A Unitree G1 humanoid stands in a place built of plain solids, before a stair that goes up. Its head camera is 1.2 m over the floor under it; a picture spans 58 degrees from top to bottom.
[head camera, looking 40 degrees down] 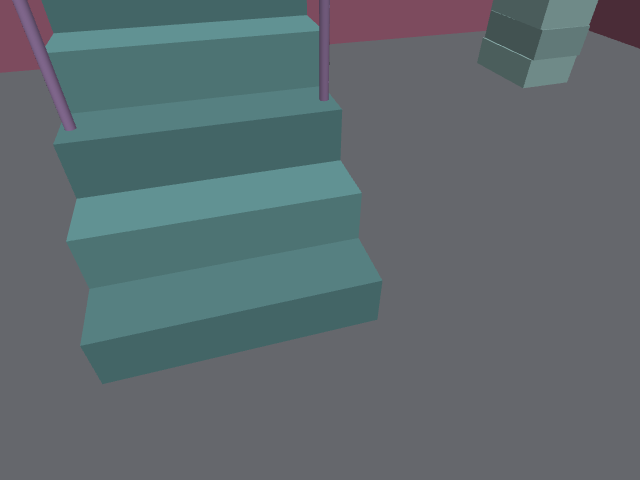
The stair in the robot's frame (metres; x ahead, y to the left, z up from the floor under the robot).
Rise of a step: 0.20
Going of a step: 0.23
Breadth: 0.91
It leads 16 degrees to the left of straight ahead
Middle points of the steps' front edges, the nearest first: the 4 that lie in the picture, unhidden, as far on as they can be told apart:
0.86 0.23 0.19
1.08 0.30 0.39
1.30 0.36 0.59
1.52 0.42 0.78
